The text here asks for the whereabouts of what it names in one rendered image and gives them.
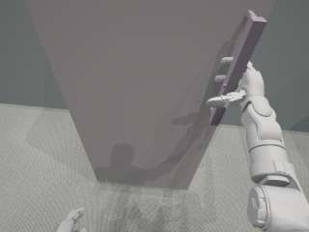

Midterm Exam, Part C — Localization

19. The robot right upper arm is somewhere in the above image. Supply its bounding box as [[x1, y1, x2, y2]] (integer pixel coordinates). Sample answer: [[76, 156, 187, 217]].
[[246, 185, 309, 232]]

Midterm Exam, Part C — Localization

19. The fridge door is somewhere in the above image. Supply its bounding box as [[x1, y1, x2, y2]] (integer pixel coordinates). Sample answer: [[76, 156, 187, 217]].
[[24, 0, 277, 190]]

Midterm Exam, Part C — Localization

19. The left robot hand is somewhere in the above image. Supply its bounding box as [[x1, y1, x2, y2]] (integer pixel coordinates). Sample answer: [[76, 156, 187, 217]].
[[56, 207, 86, 232]]

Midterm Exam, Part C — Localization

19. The robot right forearm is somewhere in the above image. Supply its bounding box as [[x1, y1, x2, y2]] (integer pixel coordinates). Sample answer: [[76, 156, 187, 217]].
[[240, 95, 309, 208]]

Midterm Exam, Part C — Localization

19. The right robot hand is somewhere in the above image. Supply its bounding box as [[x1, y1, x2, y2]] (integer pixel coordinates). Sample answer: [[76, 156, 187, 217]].
[[207, 57, 265, 109]]

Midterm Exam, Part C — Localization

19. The handle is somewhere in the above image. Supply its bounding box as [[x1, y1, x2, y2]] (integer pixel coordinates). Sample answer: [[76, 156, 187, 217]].
[[209, 10, 267, 126]]

